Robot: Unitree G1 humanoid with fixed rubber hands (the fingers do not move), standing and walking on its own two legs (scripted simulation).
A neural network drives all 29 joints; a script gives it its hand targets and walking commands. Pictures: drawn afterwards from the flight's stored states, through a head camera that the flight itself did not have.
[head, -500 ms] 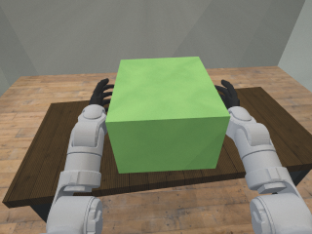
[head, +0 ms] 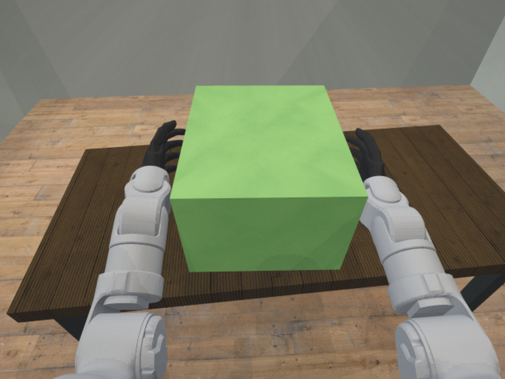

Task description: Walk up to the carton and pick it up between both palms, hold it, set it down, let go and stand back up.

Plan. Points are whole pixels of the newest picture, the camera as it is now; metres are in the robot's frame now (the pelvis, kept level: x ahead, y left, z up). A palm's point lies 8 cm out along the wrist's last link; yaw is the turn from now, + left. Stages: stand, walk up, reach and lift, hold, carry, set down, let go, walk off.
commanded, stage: set down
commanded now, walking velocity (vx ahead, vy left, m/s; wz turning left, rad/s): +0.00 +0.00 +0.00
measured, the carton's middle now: (262, 170) +0.42 +0.01 +0.12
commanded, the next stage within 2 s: none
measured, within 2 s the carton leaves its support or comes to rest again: neither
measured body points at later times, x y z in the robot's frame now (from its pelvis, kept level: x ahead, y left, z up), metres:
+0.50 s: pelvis +0.01 +0.00 +0.00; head +0.00 +0.02 +0.45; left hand +0.41 +0.18 +0.13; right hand +0.40 -0.16 +0.12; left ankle +0.05 +0.12 -0.75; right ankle -0.02 -0.10 -0.75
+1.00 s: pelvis +0.02 +0.00 +0.00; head +0.02 +0.02 +0.45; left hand +0.43 +0.17 +0.09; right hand +0.40 -0.17 +0.09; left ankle +0.05 +0.12 -0.75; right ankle -0.02 -0.10 -0.75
